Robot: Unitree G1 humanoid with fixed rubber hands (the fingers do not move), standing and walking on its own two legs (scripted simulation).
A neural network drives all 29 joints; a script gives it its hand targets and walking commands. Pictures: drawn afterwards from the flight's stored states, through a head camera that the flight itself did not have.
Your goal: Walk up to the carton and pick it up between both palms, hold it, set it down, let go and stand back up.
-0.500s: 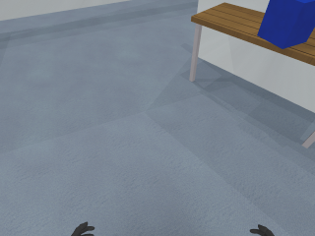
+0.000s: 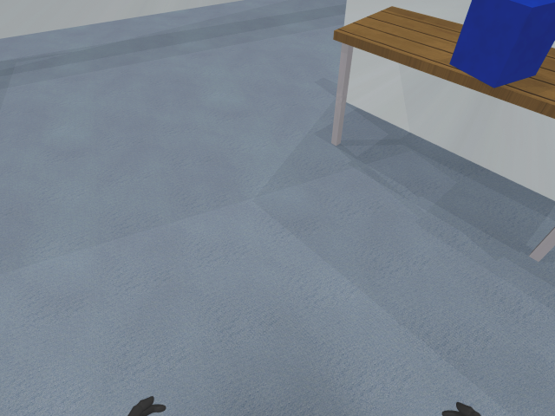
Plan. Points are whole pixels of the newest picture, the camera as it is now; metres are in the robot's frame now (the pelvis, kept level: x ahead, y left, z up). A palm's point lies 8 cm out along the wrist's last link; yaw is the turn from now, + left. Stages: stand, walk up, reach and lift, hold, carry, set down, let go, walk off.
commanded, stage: walk up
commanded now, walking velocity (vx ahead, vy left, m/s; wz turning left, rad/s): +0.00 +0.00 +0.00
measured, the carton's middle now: (506, 34) +1.28 -0.74 +0.00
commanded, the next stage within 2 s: none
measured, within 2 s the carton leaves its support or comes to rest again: neither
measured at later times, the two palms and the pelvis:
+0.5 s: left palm (171, 369) +0.21 +0.20 -0.08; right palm out of the picture +0.05 -0.38 -0.14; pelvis +0.06 -0.07 -0.03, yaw -15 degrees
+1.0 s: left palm (240, 254) +0.46 +0.12 -0.12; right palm (547, 377) +0.21 -0.37 -0.09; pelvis +0.27 -0.09 -0.01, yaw -29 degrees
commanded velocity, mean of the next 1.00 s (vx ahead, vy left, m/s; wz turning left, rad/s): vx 0.00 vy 0.00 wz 0.00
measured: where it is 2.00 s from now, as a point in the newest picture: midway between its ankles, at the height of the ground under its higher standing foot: (356, 299)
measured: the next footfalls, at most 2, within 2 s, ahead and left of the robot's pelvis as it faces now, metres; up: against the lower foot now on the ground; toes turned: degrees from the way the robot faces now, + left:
right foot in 0.46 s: +0.13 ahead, -0.22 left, +0.00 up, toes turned -20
left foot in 0.86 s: +0.40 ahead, -0.01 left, +0.00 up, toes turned -20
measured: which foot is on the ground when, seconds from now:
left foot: down 0.00-0.44, up 0.46-0.84, down 0.86-1.00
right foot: down 0.00-0.18, up 0.20-0.44, down 0.46-0.86, up 0.88-1.00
